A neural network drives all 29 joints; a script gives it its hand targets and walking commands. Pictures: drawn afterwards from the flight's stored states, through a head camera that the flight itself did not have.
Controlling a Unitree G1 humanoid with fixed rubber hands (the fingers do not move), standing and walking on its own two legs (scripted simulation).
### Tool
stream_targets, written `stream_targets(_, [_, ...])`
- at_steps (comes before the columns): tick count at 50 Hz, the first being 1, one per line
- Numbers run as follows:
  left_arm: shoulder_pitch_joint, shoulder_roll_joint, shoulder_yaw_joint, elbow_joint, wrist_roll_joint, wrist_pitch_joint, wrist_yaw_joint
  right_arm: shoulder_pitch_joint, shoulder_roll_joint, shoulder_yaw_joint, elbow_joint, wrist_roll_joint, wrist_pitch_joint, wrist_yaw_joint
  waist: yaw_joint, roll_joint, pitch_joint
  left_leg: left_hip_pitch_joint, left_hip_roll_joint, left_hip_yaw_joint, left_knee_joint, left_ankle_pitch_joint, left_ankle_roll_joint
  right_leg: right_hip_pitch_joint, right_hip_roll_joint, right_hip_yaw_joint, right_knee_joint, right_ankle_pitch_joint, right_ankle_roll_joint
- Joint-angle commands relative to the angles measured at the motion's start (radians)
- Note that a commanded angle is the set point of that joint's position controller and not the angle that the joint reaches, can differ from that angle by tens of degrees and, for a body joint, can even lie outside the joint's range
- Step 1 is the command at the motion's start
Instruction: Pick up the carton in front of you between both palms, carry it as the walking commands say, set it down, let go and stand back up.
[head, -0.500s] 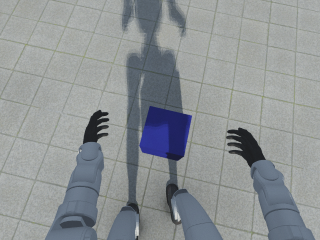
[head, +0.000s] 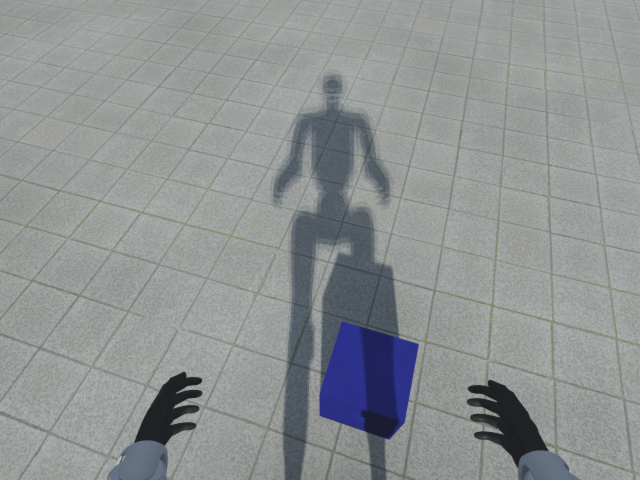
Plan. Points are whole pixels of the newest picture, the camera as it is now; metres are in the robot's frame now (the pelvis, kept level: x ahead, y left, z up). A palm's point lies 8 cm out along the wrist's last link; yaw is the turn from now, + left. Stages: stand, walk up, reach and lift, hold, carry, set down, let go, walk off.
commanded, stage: let go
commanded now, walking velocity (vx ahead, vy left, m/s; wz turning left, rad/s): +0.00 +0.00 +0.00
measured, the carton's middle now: (366, 382) +0.40 -0.11 -0.65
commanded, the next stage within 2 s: stand in 0.48 s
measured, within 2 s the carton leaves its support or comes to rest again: neither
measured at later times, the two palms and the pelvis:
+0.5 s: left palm (158, 466) +0.15 +0.21 -0.07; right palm (552, 461) +0.14 -0.26 -0.07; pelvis -0.01 -0.02 +0.00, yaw +0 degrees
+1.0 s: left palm out of the picture +0.11 +0.26 -0.08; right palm (582, 463) +0.14 -0.32 -0.11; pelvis +0.01 -0.04 -0.01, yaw +3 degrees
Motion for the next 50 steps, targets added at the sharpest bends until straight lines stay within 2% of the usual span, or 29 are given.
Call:
stream_targets(1, [0.011,0.068,-0.006,-0.118,-0.023,-0.002,-0.019,0.014,-0.111,-0.052,-0.067,-0.018,-0.004,-0.004,0.002,0.037,-0.127,-0.061,0.017,-0.005,-0.114,0.458,-0.065,0.269,0.055,-0.046,0.014,0.324,-0.012])
stream_targets(6, [0.025,0.081,-0.020,-0.147,-0.039,0.022,-0.039,0.006,-0.115,-0.065,-0.068,-0.035,0.018,-0.004,0.009,0.029,-0.074,-0.045,0.028,-0.007,-0.129,0.472,-0.067,0.277,0.058,-0.052,0.002,0.271,-0.018])
stream_targets(7, [0.068,0.073,-0.025,-0.086,-0.056,-0.002,-0.017,-0.026,-0.158,-0.069,-0.115,-0.045,0.064,-0.028,0.012,0.032,-0.109,0.011,0.039,-0.016,-0.088,0.575,-0.085,0.230,0.075,-0.061,0.029,0.225,-0.009])
stream_targets(8, [0.055,0.073,-0.029,-0.105,-0.057,-0.006,-0.008,0.001,-0.153,-0.064,-0.098,-0.045,0.076,-0.036,0.014,0.045,-0.102,0.017,0.041,-0.016,-0.081,0.607,-0.093,0.210,0.073,-0.060,0.027,0.205,-0.011])
stream_targets(14, [0.023,0.098,-0.028,-0.105,-0.057,0.006,0.000,-0.013,-0.140,-0.046,-0.108,-0.039,0.107,-0.050,0.017,0.045,-0.071,-0.016,0.040,-0.008,-0.076,0.530,-0.081,0.184,0.065,-0.050,0.032,0.173,-0.011])
stream_targets(24, [0.023,0.109,-0.003,-0.093,-0.034,0.049,-0.022,-0.029,-0.118,-0.029,-0.149,-0.040,0.158,-0.060,0.030,0.003,-0.040,-0.097,0.008,0.037,-0.096,0.262,-0.037,0.287,0.047,-0.042,0.031,0.174,-0.006])
stream_targets(25, [0.047,0.242,0.040,0.056,0.027,0.024,0.011,-0.073,-0.220,-0.058,-0.011,-0.066,0.074,-0.090,0.063,0.107,-0.002,-0.150,0.032,-0.004,-0.053,0.062,-0.059,0.116,-0.054,-0.001,0.027,0.076,-0.011])
stream_targets(27, [0.032,0.261,0.043,0.075,0.038,-0.003,0.027,-0.035,-0.200,-0.054,0.019,-0.072,0.010,-0.096,0.045,0.034,-0.010,-0.101,0.042,-0.034,-0.044,-0.087,-0.044,0.025,-0.067,0.041,-0.017,-0.149,-0.029])
stream_targets(29, [-0.002,0.248,0.039,0.092,0.031,-0.021,0.025,-0.031,-0.200,-0.052,0.047,-0.074,-0.023,-0.088,0.039,-0.024,-0.013,-0.089,0.046,-0.046,-0.018,-0.116,-0.031,-0.024,-0.073,0.069,-0.043,-0.248,-0.041])
stream_targets(32, [-0.021,0.248,0.038,0.123,0.025,-0.034,0.014,-0.021,-0.217,-0.051,0.091,-0.071,-0.045,-0.079,0.030,-0.040,-0.047,-0.060,0.047,-0.053,0.001,-0.033,-0.020,-0.012,-0.080,0.079,-0.034,-0.188,-0.051])
stream_targets(38, [-0.006,0.276,0.042,0.184,0.014,-0.040,0.018,0.000,-0.251,-0.047,0.166,-0.067,-0.062,-0.092,0.032,-0.034,-0.094,-0.007,0.061,-0.068,0.005,0.196,-0.026,0.072,-0.090,0.062,0.023,0.111,-0.055])
stream_targets(42, [0.005,0.289,0.042,0.224,0.008,-0.040,0.022,0.011,-0.268,-0.040,0.208,-0.062,-0.064,-0.100,0.035,-0.025,-0.106,0.007,0.073,-0.073,0.004,0.295,-0.029,0.125,-0.093,0.046,0.044,0.248,-0.056])
stream_targets(50, [-0.012,0.305,0.038,0.286,0.002,-0.039,0.025,0.010,-0.286,-0.027,0.261,-0.055,-0.064,-0.110,0.038,-0.013,-0.096,0.013,0.082,-0.075,-0.012,0.342,-0.030,0.168,-0.103,0.046,0.032,0.309,-0.056])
